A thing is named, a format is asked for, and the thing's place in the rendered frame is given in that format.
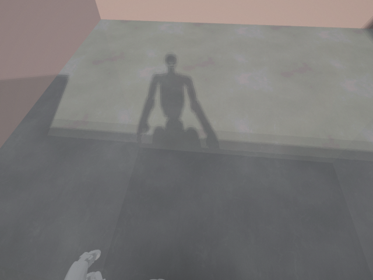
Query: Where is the left robot hand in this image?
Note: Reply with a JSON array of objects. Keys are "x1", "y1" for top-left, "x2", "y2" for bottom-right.
[{"x1": 64, "y1": 250, "x2": 105, "y2": 280}]

